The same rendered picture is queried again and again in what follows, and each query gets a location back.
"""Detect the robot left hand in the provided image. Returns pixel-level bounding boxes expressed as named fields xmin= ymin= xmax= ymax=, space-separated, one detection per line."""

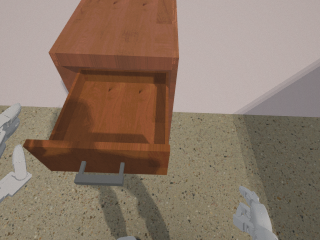
xmin=0 ymin=103 xmax=32 ymax=203

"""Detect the right robot forearm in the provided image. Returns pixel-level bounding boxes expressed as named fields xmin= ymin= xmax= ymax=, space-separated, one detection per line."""
xmin=252 ymin=229 xmax=278 ymax=240

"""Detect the cabinet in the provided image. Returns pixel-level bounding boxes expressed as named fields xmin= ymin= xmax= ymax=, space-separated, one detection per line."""
xmin=48 ymin=0 xmax=179 ymax=143

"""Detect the handle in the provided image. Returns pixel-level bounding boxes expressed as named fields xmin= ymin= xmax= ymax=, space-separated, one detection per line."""
xmin=74 ymin=161 xmax=125 ymax=187

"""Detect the robot right hand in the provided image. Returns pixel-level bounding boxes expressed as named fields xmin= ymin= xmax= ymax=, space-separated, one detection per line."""
xmin=233 ymin=186 xmax=273 ymax=236

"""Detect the drawer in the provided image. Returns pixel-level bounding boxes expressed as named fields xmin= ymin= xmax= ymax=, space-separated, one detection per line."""
xmin=23 ymin=68 xmax=170 ymax=175

